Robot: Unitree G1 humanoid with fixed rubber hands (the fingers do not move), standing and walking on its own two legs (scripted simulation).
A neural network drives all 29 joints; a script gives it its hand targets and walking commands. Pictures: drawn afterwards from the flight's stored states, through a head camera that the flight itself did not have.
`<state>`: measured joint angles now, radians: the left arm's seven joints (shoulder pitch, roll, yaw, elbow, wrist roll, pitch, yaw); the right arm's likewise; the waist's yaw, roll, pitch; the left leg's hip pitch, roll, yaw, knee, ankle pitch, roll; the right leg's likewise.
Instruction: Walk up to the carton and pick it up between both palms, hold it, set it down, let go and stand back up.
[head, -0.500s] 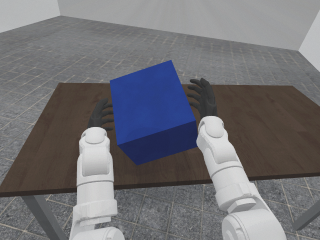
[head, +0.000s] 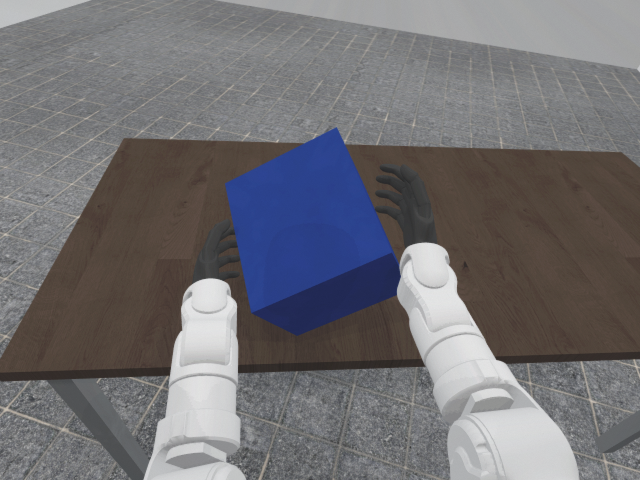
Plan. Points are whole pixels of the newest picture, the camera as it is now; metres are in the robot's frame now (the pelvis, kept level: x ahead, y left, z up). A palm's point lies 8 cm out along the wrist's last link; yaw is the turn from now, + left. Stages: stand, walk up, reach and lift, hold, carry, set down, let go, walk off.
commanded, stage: set down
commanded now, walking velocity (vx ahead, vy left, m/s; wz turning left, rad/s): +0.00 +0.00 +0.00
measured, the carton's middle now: (316, 235) +0.44 +0.03 +0.09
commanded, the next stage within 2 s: none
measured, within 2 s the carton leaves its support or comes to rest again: neither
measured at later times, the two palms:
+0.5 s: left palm (219, 293) +0.35 +0.15 +0.06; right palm (414, 242) +0.39 -0.10 +0.13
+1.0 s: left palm (212, 310) +0.35 +0.16 +0.03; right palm (396, 251) +0.41 -0.08 +0.10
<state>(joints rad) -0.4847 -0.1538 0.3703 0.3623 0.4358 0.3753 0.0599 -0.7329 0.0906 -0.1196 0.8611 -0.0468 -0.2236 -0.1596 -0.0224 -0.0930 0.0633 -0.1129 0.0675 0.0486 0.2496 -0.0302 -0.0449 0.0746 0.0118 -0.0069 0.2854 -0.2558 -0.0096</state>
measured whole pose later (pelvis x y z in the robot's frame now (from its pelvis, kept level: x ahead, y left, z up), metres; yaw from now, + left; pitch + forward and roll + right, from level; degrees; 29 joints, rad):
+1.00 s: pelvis +0.00 +0.00 +0.00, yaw -2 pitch +3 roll +0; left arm -0.53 -0.24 0.59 0.57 0.49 0.16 0.11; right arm -0.81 0.15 -0.44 1.04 -0.32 -0.26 -0.08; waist 0.05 -0.07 -0.01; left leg -0.28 0.09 0.08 0.22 0.00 -0.05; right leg -0.13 0.03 0.02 0.31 -0.24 -0.02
